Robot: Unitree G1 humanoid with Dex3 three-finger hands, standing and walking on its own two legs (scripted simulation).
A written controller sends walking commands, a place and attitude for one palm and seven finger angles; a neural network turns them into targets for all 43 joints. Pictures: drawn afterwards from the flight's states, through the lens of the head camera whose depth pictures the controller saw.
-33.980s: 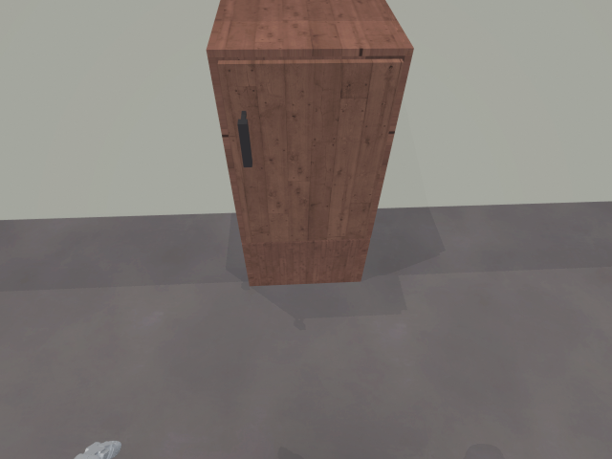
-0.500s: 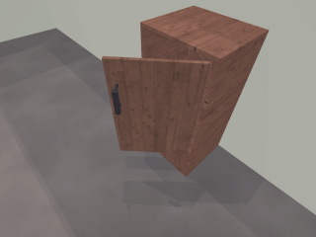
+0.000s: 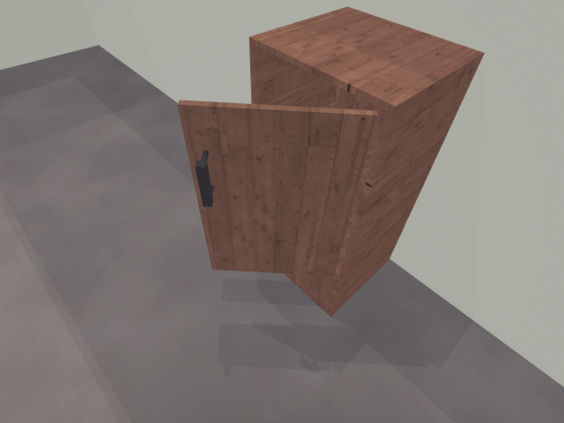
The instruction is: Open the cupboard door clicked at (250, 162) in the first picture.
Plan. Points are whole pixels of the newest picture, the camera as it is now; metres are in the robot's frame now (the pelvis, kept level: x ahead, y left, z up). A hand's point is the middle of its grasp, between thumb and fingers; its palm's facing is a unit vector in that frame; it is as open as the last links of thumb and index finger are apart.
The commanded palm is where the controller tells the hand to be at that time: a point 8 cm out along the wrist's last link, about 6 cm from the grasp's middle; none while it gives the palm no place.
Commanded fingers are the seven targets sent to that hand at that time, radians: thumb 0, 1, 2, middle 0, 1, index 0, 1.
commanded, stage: shuffle to correct the standing spot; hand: left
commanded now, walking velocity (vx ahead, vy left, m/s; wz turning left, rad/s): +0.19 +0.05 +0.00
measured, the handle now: (206, 178) +0.62 +0.21 -0.05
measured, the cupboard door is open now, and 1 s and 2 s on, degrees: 44 44 44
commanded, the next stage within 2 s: come to a stop and stand still in 0.20 s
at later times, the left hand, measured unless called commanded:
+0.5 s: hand out of the picture +0.12 +0.18 -0.18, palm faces +0.03 -0.98 -0.21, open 7.3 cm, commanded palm none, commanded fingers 0.00 0.90 0.90 -0.20 -0.30 -0.20 -0.30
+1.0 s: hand out of the picture +0.10 +0.19 -0.17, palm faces -0.01 -0.97 -0.24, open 7.3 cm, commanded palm none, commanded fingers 0.00 0.90 0.90 -0.20 -0.30 -0.20 -0.30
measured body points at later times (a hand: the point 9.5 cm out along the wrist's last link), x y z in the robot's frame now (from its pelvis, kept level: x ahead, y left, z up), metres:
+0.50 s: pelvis +0.09 +0.01 -0.01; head +0.11 +0.00 +0.44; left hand +0.12 +0.24 -0.16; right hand +0.03 -0.19 -0.17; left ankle +0.02 +0.11 -0.74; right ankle +0.10 -0.09 -0.74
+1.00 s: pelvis +0.05 +0.01 -0.01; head +0.05 -0.01 +0.44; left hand +0.11 +0.24 -0.15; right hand +0.10 -0.22 -0.16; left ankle +0.02 +0.11 -0.74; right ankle +0.10 -0.09 -0.74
